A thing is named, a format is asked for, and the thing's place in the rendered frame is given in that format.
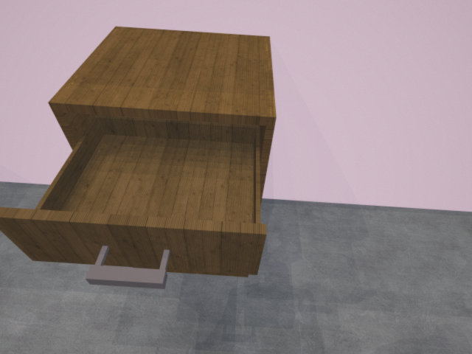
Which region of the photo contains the cabinet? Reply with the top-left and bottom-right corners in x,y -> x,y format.
48,27 -> 277,277

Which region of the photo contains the drawer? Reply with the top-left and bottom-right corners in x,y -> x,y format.
0,115 -> 267,275

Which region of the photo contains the handle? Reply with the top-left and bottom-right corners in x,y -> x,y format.
86,246 -> 170,289

